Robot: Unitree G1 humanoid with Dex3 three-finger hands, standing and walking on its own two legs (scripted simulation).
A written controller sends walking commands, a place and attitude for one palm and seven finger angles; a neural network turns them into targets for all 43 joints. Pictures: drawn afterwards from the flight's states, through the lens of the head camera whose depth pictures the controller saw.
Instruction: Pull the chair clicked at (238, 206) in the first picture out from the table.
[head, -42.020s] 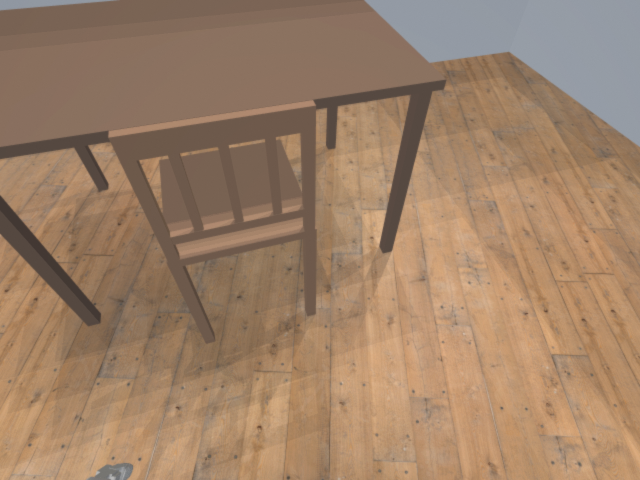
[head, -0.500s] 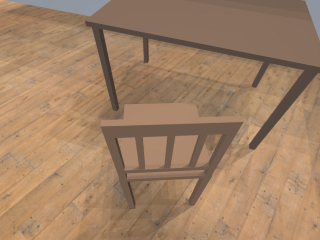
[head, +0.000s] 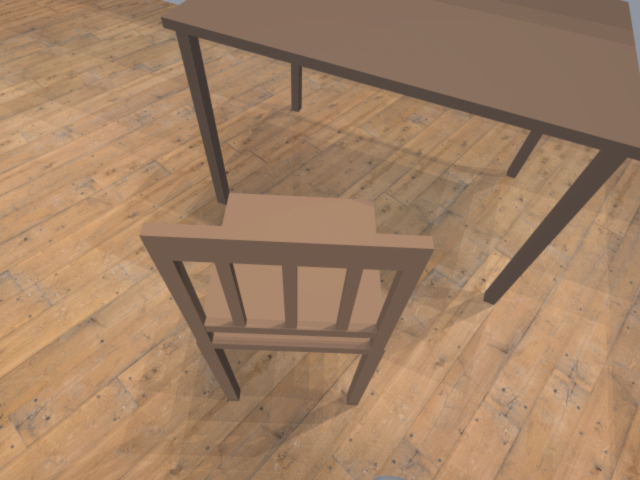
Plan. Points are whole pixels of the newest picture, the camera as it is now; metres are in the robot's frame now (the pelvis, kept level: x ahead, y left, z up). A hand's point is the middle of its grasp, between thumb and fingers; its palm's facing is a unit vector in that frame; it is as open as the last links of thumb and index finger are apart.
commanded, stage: come to a stop and stand still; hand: left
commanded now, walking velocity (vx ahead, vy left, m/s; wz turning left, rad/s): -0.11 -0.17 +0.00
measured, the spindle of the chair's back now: (290, 296) +0.40 +0.07 -0.11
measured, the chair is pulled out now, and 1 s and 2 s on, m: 0.43 0.43 0.43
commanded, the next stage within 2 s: look again from close up in 1.46 s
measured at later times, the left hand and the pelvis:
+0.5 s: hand out of the picture +0.01 +0.11 -0.17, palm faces +0.05 -0.98 -0.21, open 7.4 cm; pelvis -0.04 -0.07 +0.00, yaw +0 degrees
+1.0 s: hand out of the picture -0.05 +0.10 -0.17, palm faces +0.01 -0.98 -0.19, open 7.4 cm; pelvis -0.02 -0.06 +0.00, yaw +0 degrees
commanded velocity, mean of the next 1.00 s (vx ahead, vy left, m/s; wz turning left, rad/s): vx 0.02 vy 0.08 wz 0.00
